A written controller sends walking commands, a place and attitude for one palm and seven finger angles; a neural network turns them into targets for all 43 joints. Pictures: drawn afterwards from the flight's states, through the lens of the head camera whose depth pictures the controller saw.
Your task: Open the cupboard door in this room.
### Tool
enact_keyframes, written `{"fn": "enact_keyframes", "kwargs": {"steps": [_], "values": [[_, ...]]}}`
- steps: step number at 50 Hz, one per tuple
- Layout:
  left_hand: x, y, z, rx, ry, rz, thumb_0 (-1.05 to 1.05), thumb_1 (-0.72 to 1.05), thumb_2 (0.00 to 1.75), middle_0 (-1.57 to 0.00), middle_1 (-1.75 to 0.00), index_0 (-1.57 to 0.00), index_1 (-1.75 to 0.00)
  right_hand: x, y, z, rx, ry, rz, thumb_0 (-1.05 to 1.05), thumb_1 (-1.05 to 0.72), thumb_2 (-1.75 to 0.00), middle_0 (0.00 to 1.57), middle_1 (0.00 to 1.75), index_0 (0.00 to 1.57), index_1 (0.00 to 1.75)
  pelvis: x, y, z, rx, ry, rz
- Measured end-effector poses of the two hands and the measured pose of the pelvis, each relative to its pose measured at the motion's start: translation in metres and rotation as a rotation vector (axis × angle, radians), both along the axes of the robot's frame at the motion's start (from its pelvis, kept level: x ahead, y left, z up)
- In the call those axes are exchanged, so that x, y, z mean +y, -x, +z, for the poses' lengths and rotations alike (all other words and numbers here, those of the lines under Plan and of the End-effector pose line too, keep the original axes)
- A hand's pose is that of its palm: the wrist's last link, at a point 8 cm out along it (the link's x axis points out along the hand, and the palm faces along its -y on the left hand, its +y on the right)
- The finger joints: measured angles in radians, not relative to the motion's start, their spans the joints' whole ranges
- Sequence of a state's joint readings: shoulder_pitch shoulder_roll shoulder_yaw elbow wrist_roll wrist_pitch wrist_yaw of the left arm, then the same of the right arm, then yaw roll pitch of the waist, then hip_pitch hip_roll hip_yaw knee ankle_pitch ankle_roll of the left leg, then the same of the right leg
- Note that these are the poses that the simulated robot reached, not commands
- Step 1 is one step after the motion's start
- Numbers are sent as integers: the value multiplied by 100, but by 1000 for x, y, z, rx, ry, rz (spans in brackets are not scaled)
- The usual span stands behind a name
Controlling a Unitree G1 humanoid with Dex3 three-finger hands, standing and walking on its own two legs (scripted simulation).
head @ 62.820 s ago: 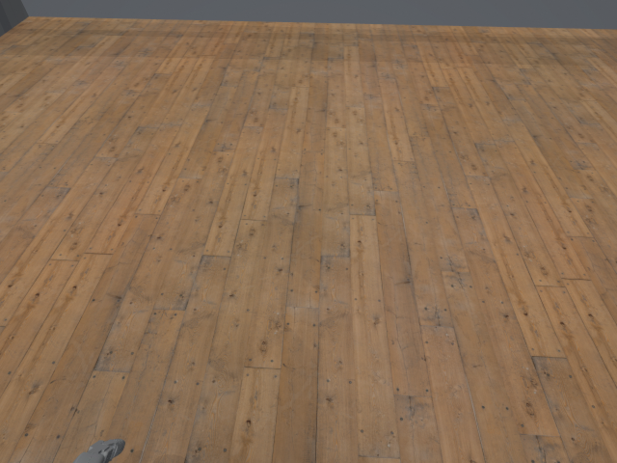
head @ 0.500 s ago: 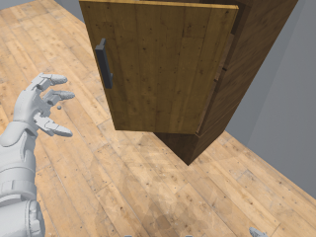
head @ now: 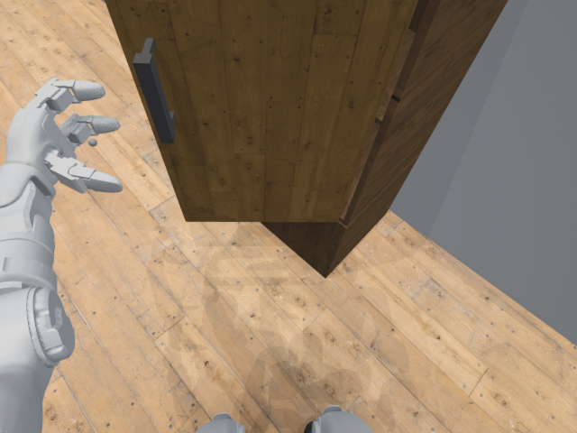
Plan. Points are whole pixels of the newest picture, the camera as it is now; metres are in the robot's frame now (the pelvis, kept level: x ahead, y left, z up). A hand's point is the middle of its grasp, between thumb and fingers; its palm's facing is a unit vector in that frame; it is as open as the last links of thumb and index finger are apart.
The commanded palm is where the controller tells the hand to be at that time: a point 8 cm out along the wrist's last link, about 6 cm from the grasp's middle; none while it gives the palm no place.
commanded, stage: move the hooked fingers beside the handle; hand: left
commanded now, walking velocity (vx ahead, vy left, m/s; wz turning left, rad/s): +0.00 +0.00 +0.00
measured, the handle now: (159, 94) +0.58 +0.17 +0.10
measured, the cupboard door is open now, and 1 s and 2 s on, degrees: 45 45 45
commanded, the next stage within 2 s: slide the fingers in behind the handle in 1.72 s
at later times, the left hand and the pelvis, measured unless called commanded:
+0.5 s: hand (104, 97) +0.55 +0.24 +0.11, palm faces -0.04 -1.00 +0.02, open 13.9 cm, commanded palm +0.53 +0.28 +0.10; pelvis +0.01 +0.00 -0.01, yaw -2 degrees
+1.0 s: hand (97, 114) +0.53 +0.25 +0.11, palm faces -0.03 -1.00 +0.00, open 13.9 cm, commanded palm +0.52 +0.28 +0.10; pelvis +0.02 +0.01 -0.01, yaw -1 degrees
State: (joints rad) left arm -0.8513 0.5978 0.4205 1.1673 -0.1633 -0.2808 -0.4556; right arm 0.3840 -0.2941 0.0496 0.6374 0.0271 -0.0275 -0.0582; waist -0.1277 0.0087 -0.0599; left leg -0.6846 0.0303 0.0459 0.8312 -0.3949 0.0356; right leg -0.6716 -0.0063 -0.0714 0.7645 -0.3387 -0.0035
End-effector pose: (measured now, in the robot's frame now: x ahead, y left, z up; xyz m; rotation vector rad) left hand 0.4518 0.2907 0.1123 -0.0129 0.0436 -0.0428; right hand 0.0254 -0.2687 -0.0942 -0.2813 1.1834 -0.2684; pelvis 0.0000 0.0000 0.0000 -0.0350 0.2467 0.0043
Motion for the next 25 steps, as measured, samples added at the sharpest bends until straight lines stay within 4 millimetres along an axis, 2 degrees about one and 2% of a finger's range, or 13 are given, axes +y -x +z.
{"fn": "enact_keyframes", "kwargs": {"steps": [7,14,25], "values": [[-3,-23,4,-37,-7,9,-1,-50,30,-30,-120,-30,-120,-3,26,0,82,13,-43,1,-91,-90,20,30,20,30,-1,-1,-4,36,4,-11],[0,-47,0,17,-2,9,-1,-50,30,-30,-120,-30,-120,-3,48,2,159,25,-83,1,-91,-90,20,30,20,30,-1,-2,-7,71,12,-13],[2,-83,1,-2,7,-2,-1,-50,30,-30,-120,-30,-120,6,72,7,276,35,-120,1,-91,-90,20,30,20,30,3,-9,-11,133,28,-17]]}}
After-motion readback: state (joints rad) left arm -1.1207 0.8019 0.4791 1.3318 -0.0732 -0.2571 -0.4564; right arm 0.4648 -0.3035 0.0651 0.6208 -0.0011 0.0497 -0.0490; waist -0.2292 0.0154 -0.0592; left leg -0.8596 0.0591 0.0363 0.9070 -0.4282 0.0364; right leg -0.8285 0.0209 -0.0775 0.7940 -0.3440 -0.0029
